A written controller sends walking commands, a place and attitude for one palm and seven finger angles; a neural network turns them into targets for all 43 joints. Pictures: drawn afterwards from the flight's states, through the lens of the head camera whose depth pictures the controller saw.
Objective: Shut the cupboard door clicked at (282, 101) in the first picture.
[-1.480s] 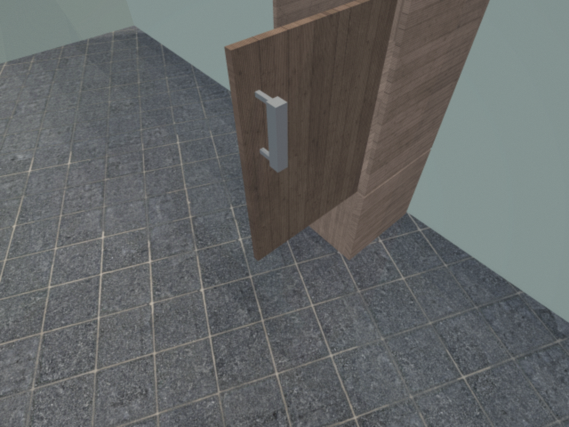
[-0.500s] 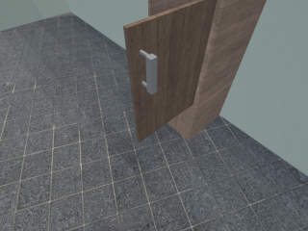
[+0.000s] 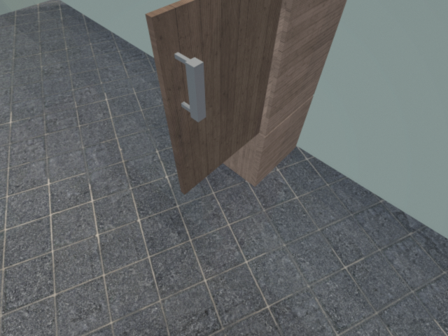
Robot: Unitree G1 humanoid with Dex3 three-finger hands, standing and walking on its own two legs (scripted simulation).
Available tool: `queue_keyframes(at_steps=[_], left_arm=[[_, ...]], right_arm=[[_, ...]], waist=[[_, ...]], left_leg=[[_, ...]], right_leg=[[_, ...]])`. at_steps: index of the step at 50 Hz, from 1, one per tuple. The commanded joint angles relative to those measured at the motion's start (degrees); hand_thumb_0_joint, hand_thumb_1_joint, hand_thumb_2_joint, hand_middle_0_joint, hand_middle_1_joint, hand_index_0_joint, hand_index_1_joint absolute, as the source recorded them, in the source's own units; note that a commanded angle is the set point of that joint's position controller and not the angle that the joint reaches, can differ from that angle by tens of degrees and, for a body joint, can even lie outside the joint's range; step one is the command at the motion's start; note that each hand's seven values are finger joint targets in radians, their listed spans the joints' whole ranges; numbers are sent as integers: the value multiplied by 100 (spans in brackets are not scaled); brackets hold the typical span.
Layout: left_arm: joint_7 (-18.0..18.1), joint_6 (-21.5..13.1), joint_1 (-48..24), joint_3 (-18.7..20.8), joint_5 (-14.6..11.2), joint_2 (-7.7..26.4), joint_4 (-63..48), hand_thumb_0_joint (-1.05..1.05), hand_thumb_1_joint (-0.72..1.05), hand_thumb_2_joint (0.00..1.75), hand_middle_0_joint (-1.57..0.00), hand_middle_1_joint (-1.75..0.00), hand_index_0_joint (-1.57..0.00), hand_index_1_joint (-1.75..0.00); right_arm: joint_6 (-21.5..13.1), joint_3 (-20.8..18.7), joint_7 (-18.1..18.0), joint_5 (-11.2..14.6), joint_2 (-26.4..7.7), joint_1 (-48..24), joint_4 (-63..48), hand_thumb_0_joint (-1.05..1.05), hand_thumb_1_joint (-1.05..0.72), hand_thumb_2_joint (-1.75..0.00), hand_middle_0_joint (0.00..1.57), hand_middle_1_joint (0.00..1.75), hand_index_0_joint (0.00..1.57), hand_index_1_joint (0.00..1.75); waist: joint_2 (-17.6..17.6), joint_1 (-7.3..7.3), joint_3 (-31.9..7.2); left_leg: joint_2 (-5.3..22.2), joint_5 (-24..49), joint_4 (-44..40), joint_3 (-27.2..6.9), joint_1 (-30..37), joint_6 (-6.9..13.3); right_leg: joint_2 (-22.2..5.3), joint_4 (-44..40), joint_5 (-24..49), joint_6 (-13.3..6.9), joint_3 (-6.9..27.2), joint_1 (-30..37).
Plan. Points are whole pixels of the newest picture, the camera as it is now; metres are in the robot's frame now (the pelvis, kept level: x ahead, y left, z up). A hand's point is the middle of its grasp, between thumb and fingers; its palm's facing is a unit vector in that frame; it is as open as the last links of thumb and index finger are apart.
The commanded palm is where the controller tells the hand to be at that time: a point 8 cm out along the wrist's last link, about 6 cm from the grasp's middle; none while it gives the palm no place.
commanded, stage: walk around to get in front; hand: left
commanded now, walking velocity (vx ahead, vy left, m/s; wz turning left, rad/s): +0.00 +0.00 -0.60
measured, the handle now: (189, 87) +0.59 +0.12 +0.10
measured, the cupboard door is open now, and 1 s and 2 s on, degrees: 90 90 90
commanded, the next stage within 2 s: none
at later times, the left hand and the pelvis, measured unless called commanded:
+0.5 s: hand out of the picture +0.09 +0.14 -0.16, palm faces -0.21 -0.94 -0.26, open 7.4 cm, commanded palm none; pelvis +0.00 -0.05 +0.00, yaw -16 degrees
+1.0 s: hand (175, 295) +0.21 +0.12 -0.16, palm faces -0.53 -0.82 -0.24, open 7.4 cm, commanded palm none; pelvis +0.02 -0.02 +0.01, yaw -34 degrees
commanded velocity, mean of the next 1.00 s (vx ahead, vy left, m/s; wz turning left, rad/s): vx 0.00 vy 0.00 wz -0.60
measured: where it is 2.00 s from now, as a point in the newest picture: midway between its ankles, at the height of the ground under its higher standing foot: outside the picture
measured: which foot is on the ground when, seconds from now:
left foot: down 0.00-0.22, up 0.24-0.68, down 0.70-1.00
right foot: down 0.00-0.70, up 0.72-1.00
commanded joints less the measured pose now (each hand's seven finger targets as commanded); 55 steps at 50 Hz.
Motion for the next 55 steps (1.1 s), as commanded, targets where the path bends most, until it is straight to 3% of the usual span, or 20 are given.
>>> queue_keyframes(at_steps=[1,3,7,10,11,12,14,18,28,32,33,35,36,37,41,48,51,53,54,55], left_arm=[[-43,-41,-251,215,19,525,-709,0,90,90,-20,-30,-20,-30],[-91,1,-305,277,35,559,-817,0,90,90,-20,-30,-20,-30],[-151,-71,-139,219,6,354,-883,0,90,90,-20,-30,-20,-30],[-130,-167,561,320,36,716,-723,0,90,90,-20,-30,-20,-30],[-33,-264,696,438,105,1435,-731,0,90,90,-20,-30,-20,-30],[38,-232,862,464,11,1643,-700,0,90,90,-20,-30,-20,-30],[116,-205,449,413,21,1356,-871,0,90,90,-20,-30,-20,-30],[133,-258,146,344,7,1211,-1059,0,90,90,-20,-30,-20,-30],[101,-217,340,390,47,1301,-1117,0,90,90,-20,-30,-20,-30],[71,-162,-105,389,7,1300,-1239,0,90,90,-20,-30,-20,-30],[58,-149,-198,358,-28,1199,-1298,0,90,90,-20,-30,-20,-30],[-45,-140,-107,248,-85,702,-1451,0,90,90,-20,-30,-20,-30],[-50,-123,-285,256,-3,925,-1484,0,90,90,-20,-30,-20,-30],[-100,-103,-230,303,38,947,-1466,0,90,90,-20,-30,-20,-30],[-231,-45,-91,303,23,759,-1301,0,90,90,-20,-30,-20,-30],[-283,-57,-804,144,4,560,-1523,0,90,90,-20,-30,-20,-30],[-266,-117,-650,140,-8,646,-1486,0,90,90,-20,-30,-20,-30],[-240,-177,-32,204,-1,843,-1289,0,90,90,-20,-30,-20,-30],[-156,-248,483,317,60,1454,-1135,0,90,90,-20,-30,-20,-30],[-52,-264,816,449,23,2013,-1009,0,90,90,-20,-30,-20,-30]], right_arm=[[-117,-248,-65,-37,-1137,528,-330,0,-90,-90,20,30,20,30],[-156,-220,-70,-64,-1138,346,-494,0,-90,-90,20,30,20,30],[-141,-305,-16,-117,-1287,-12,-693,0,-90,-90,20,30,20,30],[-79,-350,60,-11,-1278,-133,-799,0,-90,-90,20,30,20,30],[-53,-283,113,59,-862,-76,-1024,0,-90,-90,20,30,20,30],[16,-249,123,47,-851,-446,-1181,0,-90,-90,20,30,20,30],[64,-254,140,47,-847,-701,-1183,0,-90,-90,20,30,20,30],[69,-240,178,53,-730,-583,-1110,0,-90,-90,20,30,20,30],[-15,-206,112,114,-742,-948,-1433,0,-90,-90,20,30,20,30],[-96,-195,74,151,-764,-294,-1297,0,-90,-90,20,30,20,30],[-143,-212,49,143,-873,-45,-1229,0,-90,-90,20,30,20,30],[-213,-353,2,20,-1779,198,-1268,0,-90,-90,20,30,20,30],[-159,-310,-6,2,-1744,206,-1338,0,-90,-90,20,30,20,30],[-168,-233,-29,-47,-1525,-32,-1439,0,-90,-90,20,30,20,30],[-211,-128,-20,-33,-1185,-267,-1503,0,-90,-90,20,30,20,30],[-178,-247,63,-59,-1321,500,-1178,0,-90,-90,20,30,20,30],[-153,-314,116,-56,-1486,467,-1156,0,-90,-90,20,30,20,30],[-146,-326,146,4,-1499,286,-1217,0,-90,-90,20,30,20,30],[-131,-275,195,95,-1198,291,-1321,0,-90,-90,20,30,20,30],[-99,-155,196,91,-847,-124,-1618,0,-90,-90,20,30,20,30]], waist=[[1373,-182,-337],[1050,-79,-261],[895,28,-489],[49,388,-747],[-1892,403,-738],[-1923,575,-699],[-1136,376,-403],[-260,134,-820],[-603,224,-867],[-548,-128,-1009],[-395,-251,-1091],[2097,-280,-1135],[1457,-325,-901],[998,-151,-710],[1064,92,-622],[1309,-294,-667],[1451,-224,-723],[956,190,-980],[-498,418,-1371],[-1954,608,-1309]], left_leg=[[2132,1279,-1476,-1762,520,1062],[2172,1829,-1404,-1493,372,1159],[1800,2566,-613,-520,516,743],[1229,1551,897,128,-78,162],[407,-796,2222,427,-1541,-220],[46,-2063,3225,-193,-1977,-310],[247,-1397,3824,-834,-2276,-258],[155,-590,3625,-849,-2024,-383],[-149,-815,2052,-911,-1602,-340],[-267,-97,383,-863,-304,-247],[-124,421,-352,-853,577,-199],[2374,1603,-1420,-3201,1546,744],[2687,2122,-1244,-3110,970,1114],[2408,2262,-1329,-2682,523,1154],[1416,3477,-824,-938,636,685],[1494,3651,-542,-299,997,633],[1643,3568,-198,-211,861,514],[1480,2994,703,48,205,168],[1002,1357,1965,473,-962,-189],[132,-2039,3440,244,-2230,-427]], right_leg=[[-298,2247,-1301,251,-50,-1185],[-487,2920,-1517,328,151,-1401],[-555,1479,-1190,330,-296,-717],[-555,-551,903,278,-272,637],[-1912,-1221,2573,-228,1839,1356],[-2529,-1113,3752,-805,2632,1182],[-2098,-1091,2409,-961,2384,728],[-1645,-795,2909,-736,1819,932],[-1526,-663,3339,-884,2385,966],[-1186,-336,2901,-537,2344,254],[-967,-112,2362,-282,2184,-372],[234,1961,-2037,433,524,-2063],[-121,2922,-2132,509,518,-1971],[-193,3489,-1811,587,463,-1957],[-419,4051,-941,730,54,-2008],[-474,1860,-836,634,-522,-1383],[-387,873,-727,470,-658,-735],[-399,-363,591,312,-607,608],[-1492,-763,2188,-44,684,1903],[-2698,-725,4715,-754,2383,2118]])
